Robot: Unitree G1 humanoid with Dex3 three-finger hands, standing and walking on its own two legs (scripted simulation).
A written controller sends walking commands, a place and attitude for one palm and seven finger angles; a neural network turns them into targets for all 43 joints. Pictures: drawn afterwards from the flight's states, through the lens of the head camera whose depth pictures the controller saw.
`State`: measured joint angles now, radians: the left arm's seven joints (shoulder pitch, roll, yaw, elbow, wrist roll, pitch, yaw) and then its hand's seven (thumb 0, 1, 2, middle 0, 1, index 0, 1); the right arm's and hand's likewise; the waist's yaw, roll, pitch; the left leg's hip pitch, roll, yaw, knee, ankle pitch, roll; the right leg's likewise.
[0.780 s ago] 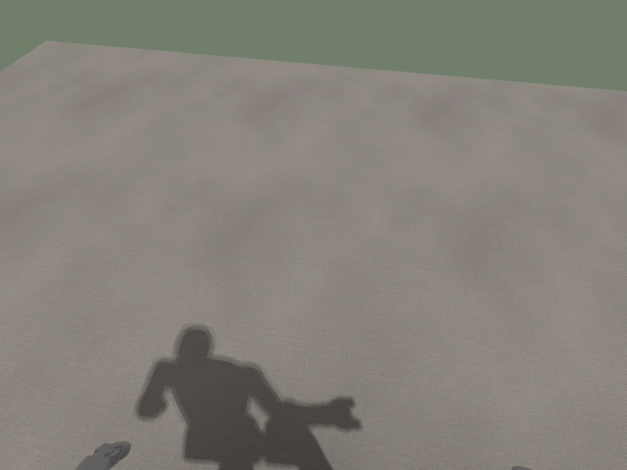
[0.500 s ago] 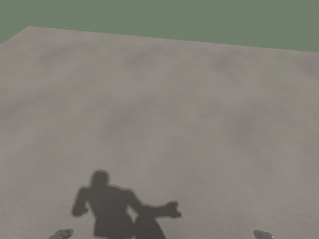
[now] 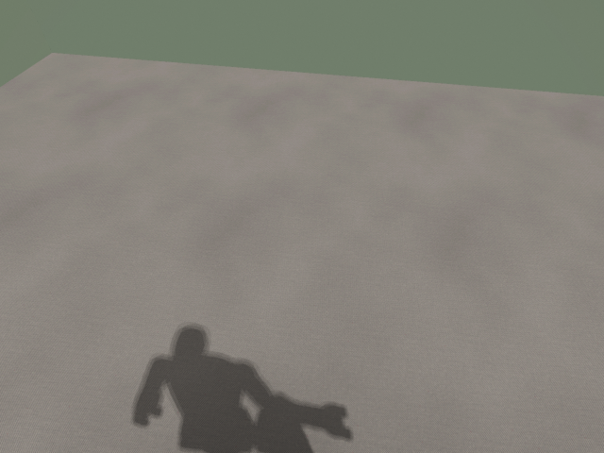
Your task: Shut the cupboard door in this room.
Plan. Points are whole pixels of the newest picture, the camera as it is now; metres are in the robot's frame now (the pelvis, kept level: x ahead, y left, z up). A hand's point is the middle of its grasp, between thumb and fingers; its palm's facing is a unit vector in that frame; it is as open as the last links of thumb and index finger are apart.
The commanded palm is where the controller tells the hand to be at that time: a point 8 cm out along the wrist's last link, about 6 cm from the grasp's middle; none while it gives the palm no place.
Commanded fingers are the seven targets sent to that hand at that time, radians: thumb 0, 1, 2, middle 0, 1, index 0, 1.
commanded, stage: stand and wait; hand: left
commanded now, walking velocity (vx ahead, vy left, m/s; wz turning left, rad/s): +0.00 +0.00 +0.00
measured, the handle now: out of the picture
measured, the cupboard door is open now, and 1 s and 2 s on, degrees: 78 78 78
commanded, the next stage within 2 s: turn or walk to find it in 0.12 s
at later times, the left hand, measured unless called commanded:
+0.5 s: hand out of the picture +0.04 +0.23 -0.19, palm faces +0.05 -0.97 -0.24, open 7.4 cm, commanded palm none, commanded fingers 0.00 0.90 0.90 -0.20 -0.30 -0.20 -0.30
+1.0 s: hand out of the picture -0.04 +0.19 -0.15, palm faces +0.31 -0.90 -0.29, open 7.4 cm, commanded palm none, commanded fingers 0.00 0.90 0.90 -0.20 -0.30 -0.20 -0.30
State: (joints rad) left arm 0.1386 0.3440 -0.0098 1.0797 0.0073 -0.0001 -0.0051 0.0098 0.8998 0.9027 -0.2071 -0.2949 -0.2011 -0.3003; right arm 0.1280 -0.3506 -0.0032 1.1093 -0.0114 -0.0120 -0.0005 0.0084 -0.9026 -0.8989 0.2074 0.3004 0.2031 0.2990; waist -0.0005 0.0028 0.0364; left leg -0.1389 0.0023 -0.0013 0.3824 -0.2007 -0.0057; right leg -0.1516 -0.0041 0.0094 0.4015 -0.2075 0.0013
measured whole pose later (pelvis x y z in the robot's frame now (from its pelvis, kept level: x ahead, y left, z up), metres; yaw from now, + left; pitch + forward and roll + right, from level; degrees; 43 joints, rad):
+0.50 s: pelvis -0.01 +0.02 -0.02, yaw +4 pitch -1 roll +0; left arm 0.18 0.26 0.00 1.00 0.01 0.05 0.02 0.01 0.90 0.90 -0.21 -0.29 -0.20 -0.30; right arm 0.20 -0.24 -0.02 1.04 -0.02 0.03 0.01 0.01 -0.91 -0.90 0.20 0.30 0.20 0.30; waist -0.01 -0.03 0.05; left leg -0.31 -0.05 -0.06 0.60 -0.27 0.02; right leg -0.28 -0.05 -0.05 0.58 -0.29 0.03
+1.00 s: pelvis -0.05 -0.03 +0.00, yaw +18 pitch -1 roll +1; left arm 0.23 0.20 0.03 0.92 0.02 0.02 0.03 0.01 0.90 0.90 -0.21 -0.29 -0.20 -0.30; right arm 0.24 -0.27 -0.10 0.97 -0.02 0.07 0.01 0.01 -0.91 -0.90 0.20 0.30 0.20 0.30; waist -0.03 0.04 0.04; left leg -0.54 -0.05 -0.06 1.12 -0.34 -0.04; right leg -0.17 -0.04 -0.07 0.49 -0.30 -0.02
